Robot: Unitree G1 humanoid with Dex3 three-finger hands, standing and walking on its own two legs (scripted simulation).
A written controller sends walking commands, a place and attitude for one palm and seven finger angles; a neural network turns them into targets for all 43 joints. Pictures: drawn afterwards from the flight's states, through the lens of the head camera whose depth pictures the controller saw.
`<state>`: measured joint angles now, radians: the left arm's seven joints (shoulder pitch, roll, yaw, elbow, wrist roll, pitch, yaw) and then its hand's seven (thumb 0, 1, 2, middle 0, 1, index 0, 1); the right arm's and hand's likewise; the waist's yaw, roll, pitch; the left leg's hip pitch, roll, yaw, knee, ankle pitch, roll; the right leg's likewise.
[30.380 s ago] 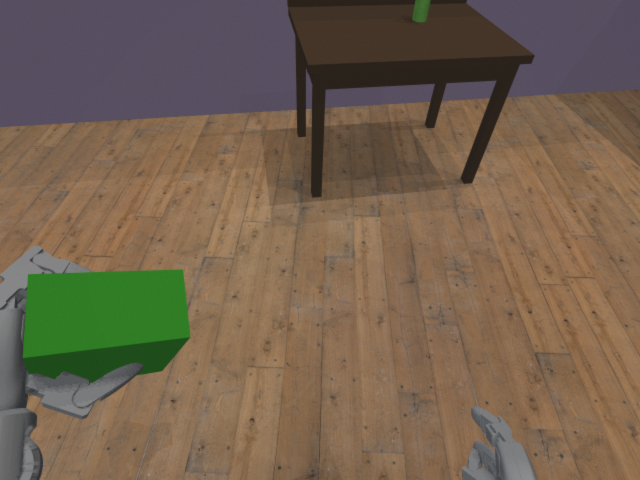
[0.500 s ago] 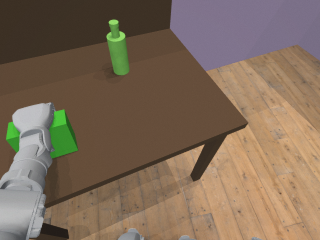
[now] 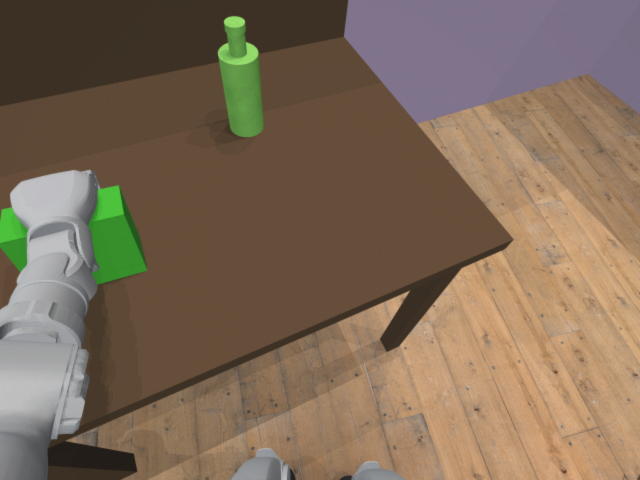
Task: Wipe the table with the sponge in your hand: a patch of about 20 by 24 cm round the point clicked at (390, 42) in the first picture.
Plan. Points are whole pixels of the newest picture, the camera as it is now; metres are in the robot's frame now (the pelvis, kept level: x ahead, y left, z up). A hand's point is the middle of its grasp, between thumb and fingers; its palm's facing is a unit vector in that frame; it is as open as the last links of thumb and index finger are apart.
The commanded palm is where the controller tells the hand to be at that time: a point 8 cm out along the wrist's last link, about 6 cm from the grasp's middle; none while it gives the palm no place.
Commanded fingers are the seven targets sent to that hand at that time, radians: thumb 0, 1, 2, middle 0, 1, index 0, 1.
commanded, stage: wipe forward along the first lane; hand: left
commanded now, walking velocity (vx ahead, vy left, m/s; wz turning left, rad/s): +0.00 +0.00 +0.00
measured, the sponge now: (85, 251) +0.42 +0.33 -0.04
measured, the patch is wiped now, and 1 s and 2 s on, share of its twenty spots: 0.35 0.45 0.65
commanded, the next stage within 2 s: slide across to the middle lane in 0.22 s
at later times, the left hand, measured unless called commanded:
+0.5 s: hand (76, 211) +0.46 +0.34 +0.01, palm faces -0.15 +0.02 -0.99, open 10.6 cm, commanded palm +0.46 +0.29 +0.05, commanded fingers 0.00 0.10 1.30 -1.20 -1.60 -1.20 -1.60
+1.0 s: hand (129, 195) +0.49 +0.27 +0.02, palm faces -0.15 +0.00 -0.99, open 10.6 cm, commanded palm +0.48 +0.24 +0.06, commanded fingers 0.00 0.10 1.30 -1.20 -1.60 -1.20 -1.60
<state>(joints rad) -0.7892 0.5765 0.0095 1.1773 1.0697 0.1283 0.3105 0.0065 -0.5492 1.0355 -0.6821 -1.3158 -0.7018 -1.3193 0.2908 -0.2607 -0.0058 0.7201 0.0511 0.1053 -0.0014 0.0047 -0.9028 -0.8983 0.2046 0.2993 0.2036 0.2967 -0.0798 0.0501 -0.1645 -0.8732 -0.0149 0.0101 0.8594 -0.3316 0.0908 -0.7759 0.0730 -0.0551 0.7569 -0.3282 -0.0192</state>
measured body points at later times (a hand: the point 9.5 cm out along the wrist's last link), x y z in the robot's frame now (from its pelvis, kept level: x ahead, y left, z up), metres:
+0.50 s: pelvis +0.00 +0.00 -0.01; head +0.11 +0.04 +0.43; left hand +0.46 +0.33 +0.06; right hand +0.03 -0.27 -0.12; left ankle +0.04 +0.06 -0.69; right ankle +0.01 -0.12 -0.69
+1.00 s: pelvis +0.03 -0.01 +0.01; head +0.12 +0.01 +0.45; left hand +0.49 +0.27 +0.07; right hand +0.06 -0.27 -0.12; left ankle +0.04 +0.06 -0.69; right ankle +0.01 -0.12 -0.69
